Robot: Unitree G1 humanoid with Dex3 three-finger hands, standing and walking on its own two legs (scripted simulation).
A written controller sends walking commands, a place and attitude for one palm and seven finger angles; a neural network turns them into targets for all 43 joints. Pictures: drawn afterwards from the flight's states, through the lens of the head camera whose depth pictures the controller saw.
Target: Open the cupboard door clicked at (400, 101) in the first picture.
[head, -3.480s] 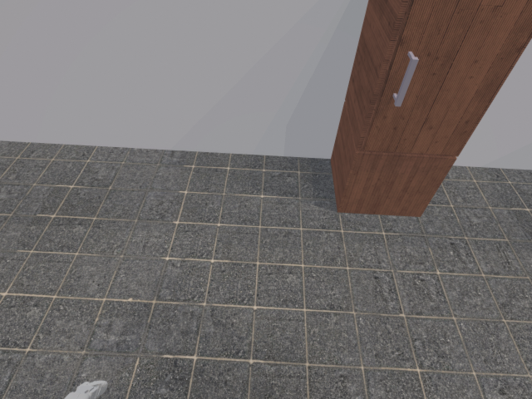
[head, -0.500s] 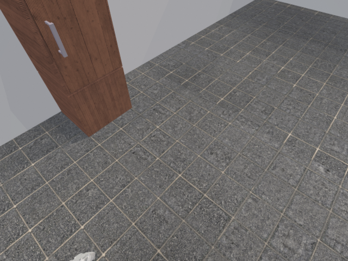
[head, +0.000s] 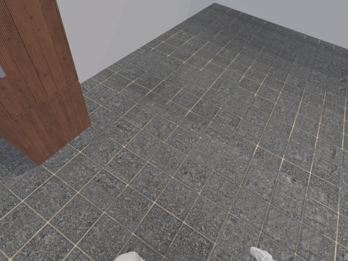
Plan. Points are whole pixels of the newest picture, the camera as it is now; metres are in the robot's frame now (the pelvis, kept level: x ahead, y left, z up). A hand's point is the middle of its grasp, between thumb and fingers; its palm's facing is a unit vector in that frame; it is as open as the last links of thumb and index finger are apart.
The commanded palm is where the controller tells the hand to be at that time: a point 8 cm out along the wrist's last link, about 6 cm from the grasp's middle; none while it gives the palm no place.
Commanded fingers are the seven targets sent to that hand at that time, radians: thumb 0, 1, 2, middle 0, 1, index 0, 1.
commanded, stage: walk to a spot facing it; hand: left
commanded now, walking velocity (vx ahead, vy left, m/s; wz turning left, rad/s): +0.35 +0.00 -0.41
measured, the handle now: out of the picture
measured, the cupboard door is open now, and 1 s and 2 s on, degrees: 0 0 0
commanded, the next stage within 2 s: turn to face it in 0.98 s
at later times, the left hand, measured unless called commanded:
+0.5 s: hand (135, 187) +0.34 +0.14 -0.16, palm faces -0.27 -0.96 -0.11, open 7.4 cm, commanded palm none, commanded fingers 0.00 0.90 0.90 -0.20 -0.30 -0.20 -0.30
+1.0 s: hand (142, 151) +0.48 +0.14 -0.17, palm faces -0.25 -0.95 -0.18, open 7.3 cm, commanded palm none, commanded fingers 0.00 0.90 0.90 -0.20 -0.30 -0.20 -0.30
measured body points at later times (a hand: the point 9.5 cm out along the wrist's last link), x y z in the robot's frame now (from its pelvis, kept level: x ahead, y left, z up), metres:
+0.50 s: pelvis +0.20 +0.01 +0.01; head +0.24 +0.01 +0.46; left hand +0.35 +0.19 -0.15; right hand +0.03 -0.15 -0.13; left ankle +0.07 +0.09 -0.72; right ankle +0.29 -0.14 -0.69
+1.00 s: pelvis +0.44 -0.04 +0.01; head +0.46 -0.03 +0.45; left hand +0.50 +0.19 -0.16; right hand +0.48 -0.30 -0.12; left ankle +0.58 +0.04 -0.72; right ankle +0.31 -0.12 -0.72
